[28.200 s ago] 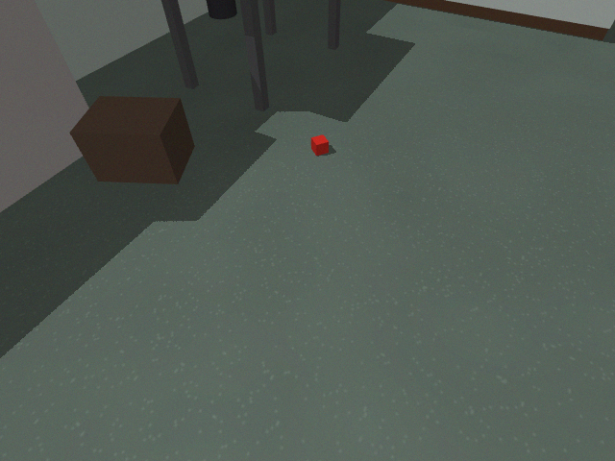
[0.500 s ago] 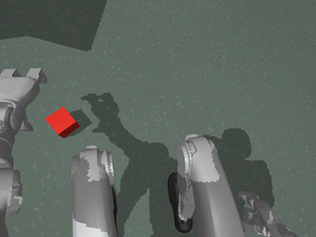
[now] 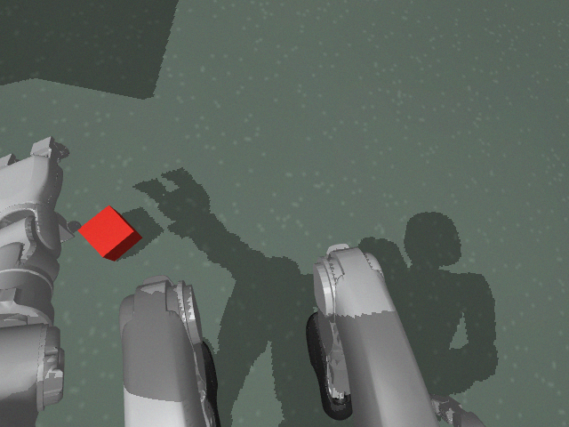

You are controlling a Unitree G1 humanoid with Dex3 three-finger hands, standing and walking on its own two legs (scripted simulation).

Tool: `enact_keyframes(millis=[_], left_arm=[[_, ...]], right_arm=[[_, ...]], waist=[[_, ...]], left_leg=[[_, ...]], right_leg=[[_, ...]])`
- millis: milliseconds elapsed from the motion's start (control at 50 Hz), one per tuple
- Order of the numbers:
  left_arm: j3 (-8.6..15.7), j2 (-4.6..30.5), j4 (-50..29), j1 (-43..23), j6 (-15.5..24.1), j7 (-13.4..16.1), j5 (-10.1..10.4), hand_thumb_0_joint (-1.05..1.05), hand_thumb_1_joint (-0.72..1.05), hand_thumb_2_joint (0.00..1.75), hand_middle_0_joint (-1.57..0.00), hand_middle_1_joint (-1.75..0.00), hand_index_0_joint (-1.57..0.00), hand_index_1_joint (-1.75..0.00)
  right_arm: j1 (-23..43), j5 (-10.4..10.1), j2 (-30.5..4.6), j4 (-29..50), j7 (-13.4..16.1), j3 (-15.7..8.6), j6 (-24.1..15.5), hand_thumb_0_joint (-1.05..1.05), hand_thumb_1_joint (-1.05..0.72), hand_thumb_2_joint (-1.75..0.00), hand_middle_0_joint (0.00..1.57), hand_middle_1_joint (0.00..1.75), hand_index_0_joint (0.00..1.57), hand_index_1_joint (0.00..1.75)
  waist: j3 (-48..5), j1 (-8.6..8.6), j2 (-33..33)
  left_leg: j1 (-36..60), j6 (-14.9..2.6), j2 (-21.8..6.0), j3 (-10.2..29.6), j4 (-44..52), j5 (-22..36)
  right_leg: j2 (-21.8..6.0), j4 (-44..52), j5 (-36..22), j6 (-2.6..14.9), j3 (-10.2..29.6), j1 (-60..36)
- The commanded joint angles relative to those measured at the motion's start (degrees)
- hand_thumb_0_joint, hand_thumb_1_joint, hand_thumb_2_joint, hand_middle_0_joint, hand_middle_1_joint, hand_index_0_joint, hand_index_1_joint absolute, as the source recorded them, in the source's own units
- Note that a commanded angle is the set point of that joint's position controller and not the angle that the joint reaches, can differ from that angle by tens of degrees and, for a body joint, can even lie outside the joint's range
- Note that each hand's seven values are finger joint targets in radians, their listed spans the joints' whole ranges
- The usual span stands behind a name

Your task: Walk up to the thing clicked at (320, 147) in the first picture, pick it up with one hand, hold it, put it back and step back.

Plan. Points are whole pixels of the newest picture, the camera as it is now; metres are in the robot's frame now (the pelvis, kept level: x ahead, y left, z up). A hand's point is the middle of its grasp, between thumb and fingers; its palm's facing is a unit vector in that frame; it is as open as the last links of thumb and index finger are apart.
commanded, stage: home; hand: left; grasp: from above
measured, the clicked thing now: (111, 234) +0.43 +0.27 -0.33
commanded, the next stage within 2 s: none
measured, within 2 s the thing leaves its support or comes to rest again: neither
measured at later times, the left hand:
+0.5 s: hand out of the picture +0.28 +0.23 +0.07, palm faces -0.07 -0.89 -0.45, open 7.5 cm
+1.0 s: hand out of the picture +0.23 +0.21 +0.28, palm faces +0.17 -0.96 -0.21, open 7.4 cm
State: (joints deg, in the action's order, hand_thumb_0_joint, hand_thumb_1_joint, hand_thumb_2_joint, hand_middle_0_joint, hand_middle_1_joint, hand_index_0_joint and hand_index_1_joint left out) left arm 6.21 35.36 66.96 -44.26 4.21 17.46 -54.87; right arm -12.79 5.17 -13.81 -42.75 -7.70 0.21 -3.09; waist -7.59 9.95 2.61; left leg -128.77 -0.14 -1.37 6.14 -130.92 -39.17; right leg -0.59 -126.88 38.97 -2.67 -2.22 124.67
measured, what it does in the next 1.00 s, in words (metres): rises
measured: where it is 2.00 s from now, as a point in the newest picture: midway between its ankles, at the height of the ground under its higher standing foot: (270, 400)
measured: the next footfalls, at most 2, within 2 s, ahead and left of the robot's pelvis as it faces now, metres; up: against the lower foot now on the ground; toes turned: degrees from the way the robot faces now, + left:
none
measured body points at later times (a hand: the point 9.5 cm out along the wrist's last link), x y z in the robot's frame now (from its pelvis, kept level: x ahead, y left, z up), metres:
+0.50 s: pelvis +0.01 +0.00 +0.18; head +0.16 +0.04 +0.61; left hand +0.28 +0.28 +0.10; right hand +0.25 -0.23 +0.09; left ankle +0.08 +0.12 -0.33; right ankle +0.10 -0.13 -0.33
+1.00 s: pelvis +0.08 +0.01 +0.34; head +0.11 +0.02 +0.79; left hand +0.22 +0.26 +0.30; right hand +0.24 -0.23 +0.26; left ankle +0.07 +0.12 -0.33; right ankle +0.09 -0.13 -0.33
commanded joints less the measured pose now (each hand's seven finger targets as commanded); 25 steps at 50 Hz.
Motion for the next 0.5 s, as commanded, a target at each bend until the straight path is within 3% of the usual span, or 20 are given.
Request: enact_keyframes(millis=[0,60,80,120,160,180,240,260,280,300,360,380,420,480], left_arm=[[-1.4,6.9,-18.2,-5.8,-2.3,-6.1,11.3,0.0,0.26,1.02,-0.25,-0.59,-0.23,-0.61],[-1.4,4.5,-25.7,6.1,-3.6,-10.9,18.6,0.0,0.48,1.01,-0.24,-0.52,-0.23,-0.53],[-0.7,4.4,-31.9,6.7,-3.5,-11.9,21.0,0.0,0.56,1.0,-0.24,-0.49,-0.23,-0.5],[1.9,6.2,-39.1,8.5,-3.9,-12.8,24.1,0.0,0.72,0.99,-0.23,-0.41,-0.22,-0.42],[1.3,2.8,-42.4,13.6,-4.8,-13.2,26.6,0.0,0.88,0.99,-0.22,-0.37,-0.22,-0.37],[2.2,2.7,-44.0,14.8,-5.2,-13.1,27.8,0.0,0.91,0.92,-0.2,-0.31,-0.2,-0.31],[1.6,-0.2,-49.7,17.8,-6.5,-13.0,30.7,0.0,0.9,0.9,-0.2,-0.3,-0.2,-0.3],[0.5,-2.9,-48.7,21.5,-7.5,-13.1,32.1,0.0,0.9,0.9,-0.2,-0.3,-0.2,-0.3],[0.0,-3.1,-52.7,21.3,-8.1,-13.3,33.4,0.0,0.9,0.9,-0.2,-0.3,-0.2,-0.3],[1.0,-2.6,-55.7,22.2,-8.9,-13.2,34.9,0.0,0.9,0.9,-0.2,-0.3,-0.2,-0.3],[0.0,-5.4,-59.7,29.5,-12.1,-13.2,39.8,0.0,0.9,0.9,-0.2,-0.3,-0.2,-0.3],[-1.4,-6.9,-60.9,30.2,-13.1,-13.4,41.6,0.0,0.9,0.9,-0.2,-0.3,-0.2,-0.3],[-1.8,-8.1,-62.3,33.4,-15.0,-13.5,44.9,0.0,0.9,0.9,-0.2,-0.3,-0.2,-0.3],[-0.3,-7.9,-66.3,37.5,-17.5,-13.1,49.2,0.0,0.9,0.9,-0.2,-0.3,-0.2,-0.3]], right_arm=[[-10.1,-2.6,-15.4,4.4,1.7,-6.0,-0.6,0.0,-0.89,-0.9,0.2,0.3,0.2,0.3],[-7.0,-4.0,-14.3,7.0,2.7,-5.7,-0.5,0.0,-0.89,-0.9,0.2,0.3,0.2,0.3],[-6.3,-4.5,-13.9,8.0,3.0,-5.7,-0.4,0.0,-0.89,-0.9,0.2,0.3,0.2,0.3],[-4.2,-5.2,-13.0,9.4,3.9,-5.6,-0.2,0.0,-0.9,-0.9,0.2,0.3,0.2,0.3],[-2.1,-5.8,-11.7,11.0,4.7,-5.5,0.0,0.0,-0.9,-0.9,0.2,0.3,0.2,0.3],[-1.2,-6.1,-11.3,11.4,5.1,-5.4,0.0,0.0,-0.9,-0.9,0.2,0.3,0.2,0.3],[0.7,-6.3,-10.5,12.7,6.2,-5.3,-0.4,0.0,-0.9,-0.9,0.2,0.3,0.2,0.3],[1.2,-6.4,-10.4,12.9,6.7,-5.5,-0.7,0.0,-0.9,-0.9,0.2,0.3,0.2,0.3],[2.0,-6.5,-10.5,13.5,7.1,-5.4,-1.0,0.0,-0.9,-0.9,0.2,0.3,0.2,0.3],[2.4,-6.6,-10.6,14.3,7.5,-5.5,-1.3,0.0,-0.9,-0.9,0.2,0.3,0.2,0.3],[4.4,-7.1,-10.2,15.8,8.7,-5.2,-1.9,0.0,-0.9,-0.9,0.2,0.3,0.2,0.3],[4.8,-7.1,-10.1,15.6,9.2,-5.0,-2.1,0.0,-0.9,-0.9,0.2,0.3,0.2,0.3],[5.4,-7.3,-9.8,16.0,10.0,-4.4,-2.6,0.0,-0.9,-0.9,0.2,0.3,0.2,0.3],[5.8,-7.7,-9.1,17.5,11.1,-3.6,-3.3,0.0,-0.9,-0.9,0.2,0.3,0.2,0.3]], waist=[[-41.5,-1.55,7.5],[-37.5,-3.12,2.0],[-38.2,-3.42,1.9],[-39.7,-5.23,1.8],[-38.0,-4.96,0.4],[-37.0,-5.37,0.5],[-34.6,-5.71,3.6],[-31.9,-5.33,3.3],[-32.6,-5.61,5.3],[-34.4,-6.19,6.0],[-33.3,-6.3,5.7],[-32.1,-5.27,6.2],[-28.8,-4.82,5.4],[-27.6,-5.23,5.0]], left_leg=[[33.7,-1.88,1.6,-4.0,21.2,8.0],[33.3,-2.32,1.5,-4.1,24.3,9.0],[33.6,-2.44,1.5,-3.9,25.5,9.0],[37.1,-2.33,1.1,-3.3,27.8,9.5],[39.2,-2.35,1.0,-3.5,29.6,10.2],[40.4,-2.3,1.0,-3.8,30.6,10.2],[45.2,-1.86,0.7,-3.5,35.4,8.0],[46.8,-1.62,0.6,-3.0,37.6,6.6],[49.5,-1.38,0.3,-2.7,39.4,6.1],[52.3,-1.21,0.3,-2.3,41.1,5.4],[57.8,-0.91,0.1,-1.5,45.9,5.0],[59.2,-0.77,0.1,-1.3,47.2,5.2],[61.9,-0.65,-0.1,-0.6,50.4,4.8],[66.3,-0.71,0.0,-0.1,54.6,4.2]], right_leg=[[2.0,20.0,-11.3,4.49,-4.2,-28.1],[2.1,23.9,-13.2,3.93,-3.3,-33.7],[1.8,24.7,-13.4,3.89,-3.0,-35.3],[1.6,26.4,-13.8,3.85,-2.4,-37.9],[1.6,29.4,-14.1,3.77,-1.7,-40.0],[1.4,30.7,-14.0,3.85,-1.2,-40.8],[1.2,34.2,-11.2,4.26,-0.7,-41.8],[1.2,35.5,-9.8,4.32,-0.8,-41.4],[1.1,36.3,-9.5,4.41,-0.8,-42.1],[1.1,37.7,-8.8,4.37,-0.7,-44.0],[1.0,41.7,-8.5,4.13,-0.6,-47.6],[0.9,43.0,-8.7,4.07,-0.6,-48.0],[0.9,45.6,-8.2,3.93,-0.7,-49.4],[1.0,49.9,-7.9,3.75,-0.3,-54.1]])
